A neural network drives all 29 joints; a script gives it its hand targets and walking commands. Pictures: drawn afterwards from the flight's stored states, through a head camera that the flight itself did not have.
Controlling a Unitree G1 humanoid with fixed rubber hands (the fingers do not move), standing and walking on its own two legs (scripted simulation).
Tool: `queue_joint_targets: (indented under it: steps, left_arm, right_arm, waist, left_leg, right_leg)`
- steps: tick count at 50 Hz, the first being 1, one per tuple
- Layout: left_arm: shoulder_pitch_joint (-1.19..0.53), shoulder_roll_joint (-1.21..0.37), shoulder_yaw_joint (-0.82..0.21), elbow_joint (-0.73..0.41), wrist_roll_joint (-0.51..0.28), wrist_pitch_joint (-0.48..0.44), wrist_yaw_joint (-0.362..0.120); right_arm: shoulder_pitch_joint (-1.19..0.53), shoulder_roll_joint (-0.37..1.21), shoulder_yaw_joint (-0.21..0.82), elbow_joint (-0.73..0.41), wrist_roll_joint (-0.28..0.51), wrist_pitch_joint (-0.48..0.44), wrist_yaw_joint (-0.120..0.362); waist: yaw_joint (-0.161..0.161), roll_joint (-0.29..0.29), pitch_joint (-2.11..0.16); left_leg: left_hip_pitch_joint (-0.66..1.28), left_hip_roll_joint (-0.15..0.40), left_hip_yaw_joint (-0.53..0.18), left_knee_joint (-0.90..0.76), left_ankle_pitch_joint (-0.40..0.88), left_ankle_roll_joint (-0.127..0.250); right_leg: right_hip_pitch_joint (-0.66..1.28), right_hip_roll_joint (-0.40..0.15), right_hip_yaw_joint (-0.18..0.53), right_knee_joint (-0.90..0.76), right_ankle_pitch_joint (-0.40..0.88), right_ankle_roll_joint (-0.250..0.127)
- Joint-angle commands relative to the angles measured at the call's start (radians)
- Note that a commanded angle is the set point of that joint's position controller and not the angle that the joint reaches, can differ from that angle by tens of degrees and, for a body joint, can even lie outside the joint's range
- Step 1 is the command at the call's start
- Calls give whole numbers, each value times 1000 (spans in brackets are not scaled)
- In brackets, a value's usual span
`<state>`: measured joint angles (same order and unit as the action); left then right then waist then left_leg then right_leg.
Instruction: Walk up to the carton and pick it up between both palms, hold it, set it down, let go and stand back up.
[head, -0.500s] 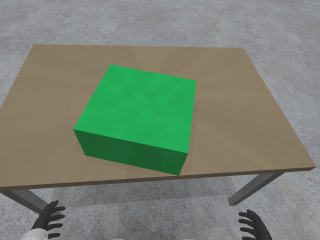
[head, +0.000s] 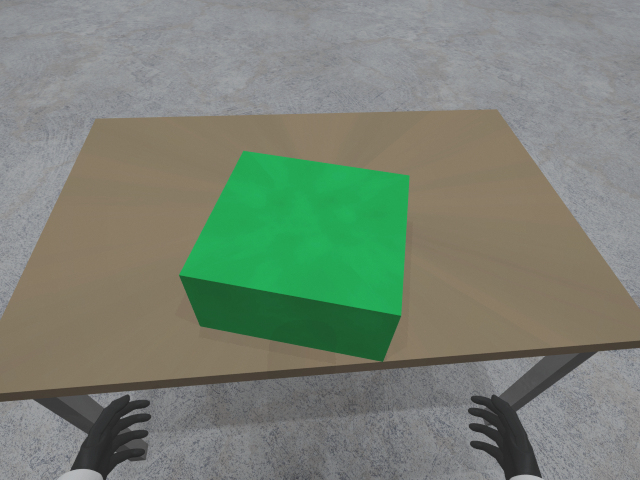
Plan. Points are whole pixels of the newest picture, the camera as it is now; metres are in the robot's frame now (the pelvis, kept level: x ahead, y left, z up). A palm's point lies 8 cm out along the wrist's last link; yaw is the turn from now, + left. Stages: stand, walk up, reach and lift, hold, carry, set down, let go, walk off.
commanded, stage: reach and lift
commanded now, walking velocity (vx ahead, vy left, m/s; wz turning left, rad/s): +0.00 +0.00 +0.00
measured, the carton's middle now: (308, 248) +0.49 +0.03 -0.06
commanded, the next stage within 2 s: none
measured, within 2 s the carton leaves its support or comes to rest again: neither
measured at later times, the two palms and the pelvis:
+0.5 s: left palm (54, 469) +0.14 +0.31 -0.03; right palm (487, 431) +0.19 -0.20 -0.04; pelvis +0.01 +0.00 +0.00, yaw +3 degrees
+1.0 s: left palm (65, 420) +0.18 +0.30 -0.01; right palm (483, 395) +0.22 -0.19 -0.01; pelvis +0.01 -0.01 -0.01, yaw +4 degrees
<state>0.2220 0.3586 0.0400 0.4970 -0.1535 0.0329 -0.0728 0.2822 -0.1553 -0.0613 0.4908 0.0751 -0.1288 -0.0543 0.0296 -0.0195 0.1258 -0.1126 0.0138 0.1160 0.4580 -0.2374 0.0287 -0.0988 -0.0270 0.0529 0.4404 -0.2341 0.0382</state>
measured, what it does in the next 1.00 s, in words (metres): stands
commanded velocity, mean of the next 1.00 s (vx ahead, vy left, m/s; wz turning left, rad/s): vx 0.00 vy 0.00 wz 0.00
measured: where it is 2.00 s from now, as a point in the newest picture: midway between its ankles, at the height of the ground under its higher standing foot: outside the picture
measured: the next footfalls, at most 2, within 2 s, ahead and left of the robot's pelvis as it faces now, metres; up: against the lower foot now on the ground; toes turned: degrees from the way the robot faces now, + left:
none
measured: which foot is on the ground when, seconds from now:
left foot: down 0.00-1.00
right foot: down 0.00-1.00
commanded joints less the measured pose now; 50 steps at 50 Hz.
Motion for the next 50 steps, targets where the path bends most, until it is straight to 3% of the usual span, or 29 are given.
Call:
queue_joint_targets:
  steps: [1, 4, 6, 7, 9, 13, 15, 16, 19, 22, 23, 24, 26, 27, 29, 30, 31, 34, 35, 37, 40, 41, 42, 44, 45, 47, 48, 49, 50]
  left_arm:
    - [-74, 224, 78, -141, -22, -113, 2]
    - [-71, 251, 61, -159, -91, -163, -19]
    - [-54, 259, 77, -134, -80, -182, -36]
    - [-87, 274, 78, -162, -88, -203, -32]
    - [-58, 284, 57, -175, -123, -224, -37]
    - [-13, 312, 61, -168, -162, -269, -68]
    - [-28, 343, 56, -171, -179, -301, -85]
    - [-26, 348, 53, -167, -189, -307, -93]
    - [-28, 371, 55, -221, -197, -339, -98]
    - [-20, 379, 54, -231, -198, -336, -107]
    - [-4, 380, 49, -230, -214, -335, -116]
    - [-28, 380, 47, -213, -215, -332, -118]
    - [-13, 374, 34, -251, -218, -345, -122]
    - [-22, 413, 78, -250, -204, -342, -122]
    - [-34, 399, 54, -296, -221, -350, -124]
    - [-27, 416, 55, -298, -223, -351, -127]
    - [-17, 414, 62, -295, -218, -359, -129]
    - [-56, 429, 77, -324, -227, -348, -120]
    - [-81, 407, 55, -281, -238, -332, -126]
    - [-116, 444, 56, -311, -266, -336, -126]
    - [-133, 435, 34, -286, -263, -310, -115]
    - [-152, 429, 17, -335, -273, -311, -110]
    - [-162, 445, 53, -291, -261, -295, -106]
    - [-194, 450, 36, -306, -256, -279, -98]
    - [-222, 460, 46, -334, -280, -279, -94]
    - [-240, 452, 50, -274, -292, -269, -95]
    - [-267, 449, 36, -262, -291, -259, -100]
    - [-334, 466, 47, -264, -279, -256, -97]
    - [-315, 453, 31, -267, -287, -251, -90]
  right_arm:
    - [-46, -124, -36, -187, 15, -72, -12]
    - [-34, -124, -45, -227, 45, -79, -33]
    - [-20, -114, -34, -213, 55, -90, -35]
    - [-37, -117, -30, -229, 58, -85, -44]
    - [-17, -111, -40, -246, 68, -94, -45]
    - [7, -68, -18, -289, 81, -107, -76]
    - [7, -67, -7, -269, 99, -109, -88]
    - [-1, -67, 5, -289, 104, -109, -90]
    - [-8, -46, 2, -314, 110, -124, -112]
    - [6, -23, 24, -297, 116, -115, -132]
    - [19, -28, 17, -330, 125, -115, -138]
    - [-13, -14, 28, -329, 120, -110, -139]
    - [12, 9, 40, -352, 123, -127, -151]
    - [3, -11, 37, -334, 125, -131, -158]
    - [-8, -22, 41, -338, 140, -135, -164]
    - [9, -3, 46, -381, 133, -145, -170]
    - [9, -2, 38, -380, 121, -153, -173]
    - [-1, 19, 73, -389, 136, -148, -182]
    - [-35, 21, 58, -340, 139, -145, -187]
    - [-72, -8, 67, -424, 136, -127, -186]
    - [-97, -17, 35, -368, 140, -105, -187]
    - [-112, -28, 35, -408, 141, -107, -185]
    - [-118, -22, 39, -399, 146, -98, -187]
    - [-130, -47, 34, -415, 161, -70, -180]
    - [-147, -38, 46, -461, 157, -57, -180]
    - [-178, -48, 43, -430, 159, -22, -173]
    - [-181, -39, 41, -415, 155, -10, -183]
    - [-240, -54, 42, -413, 172, 1, -176]
    - [-231, -56, 22, -443, 171, 12, -173]
  waist:
    - [8, 111, -96]
    - [8, 84, -118]
    - [6, 87, -111]
    - [23, 110, -108]
    - [15, 126, -114]
    - [27, 80, -136]
    - [17, 85, -115]
    - [32, 80, -145]
    - [23, 109, -157]
    - [15, 143, -94]
    - [0, 126, -84]
    - [26, 141, -84]
    - [14, 124, -111]
    - [23, 144, -127]
    - [10, 156, -135]
    - [8, 136, -135]
    - [-8, 139, -111]
    - [26, 170, -132]
    - [7, 163, -115]
    - [21, 126, -177]
    - [3, 167, -149]
    - [-5, 170, -161]
    - [14, 158, -163]
    - [14, 187, -156]
    - [18, 167, -184]
    - [19, 140, -145]
    - [1, 128, -148]
    - [14, 162, -173]
    - [13, 156, -179]
  left_leg:
    - [56, 2, -36, -130, 142, -78]
    - [53, 0, -44, -108, 176, -79]
    - [62, -2, -38, -102, 168, -75]
    - [32, 5, -47, -104, 153, -73]
    - [31, 11, -66, -102, 181, -81]
    - [37, -3, -74, -55, 231, -81]
    - [44, -4, -80, -43, 224, -78]
    - [48, -7, -84, -42, 212, -72]
    - [42, 0, -110, -25, 240, -88]
    - [34, 0, -100, -24, 220, -85]
    - [20, 16, -112, -28, 214, -85]
    - [7, 5, -120, -18, 186, -82]
    - [1, 26, -129, -1, 227, -91]
    - [23, 16, -125, -1, 232, -97]
    - [10, 29, -124, 11, 275, -105]
    - [28, 26, -120, 22, 284, -97]
    - [-1, 31, -127, 24, 248, -98]
    - [6, 26, -131, 37, 270, -100]
    - [14, 36, -140, 29, 209, -93]
    - [-10, 26, -119, 17, 166, -82]
    - [-1, 35, -139, 7, 182, -89]
    - [1, 38, -140, 15, 239, -98]
    - [-13, 41, -136, 11, 188, -88]
    - [-17, 40, -127, -13, 157, -91]
    - [-24, 40, -128, -25, 132, -83]
    - [-37, 36, -120, -19, 105, -70]
    - [-1, 37, -121, -15, 117, -67]
    - [-18, 32, -119, -18, 117, -68]
    - [4, 39, -113, -32, 120, -75]
  right_leg:
    - [-57, 57, -60, -106, 29, -63]
    - [-36, 60, -53, -95, 44, -70]
    - [-56, 60, -59, -102, 25, -66]
    - [-41, 54, -55, -89, 32, -65]
    - [-44, 55, -49, -91, 39, -82]
    - [-60, 42, -32, -90, 52, -80]
    - [-73, 40, -30, -86, 36, -71]
    - [-79, 46, -27, -95, 11, -77]
    - [-90, 40, -32, -79, 33, -89]
    - [-99, 31, -15, -84, 26, -85]
    - [-90, 32, -33, -83, 27, -91]
    - [-110, 18, -15, -83, -7, -87]
    - [-93, 28, -35, -58, 38, -100]
    - [-89, 24, -27, -68, 14, -96]
    - [-75, 28, -40, -42, 59, -95]
    - [-92, 25, -39, -55, 62, -87]
    - [-101, 19, -37, -43, 40, -91]
    - [-96, 12, -31, -37, 53, -94]
    - [-114, 11, -27, -50, 14, -97]
    - [-86, 5, -34, -40, 3, -89]
    - [-87, 9, -42, -39, 24, -102]
    - [-70, 13, -41, -30, 73, -94]
    - [-64, 6, -32, -29, 45, -98]
    - [-37, 7, -34, -41, 29, -101]
    - [-12, 4, -30, -37, 22, -98]
    - [-38, -6, -25, -36, 5, -91]
    - [-61, -11, -24, -53, 13, -90]
    - [-49, -6, -20, -39, 6, -90]
    - [-61, 1, -29, -43, 15, -101]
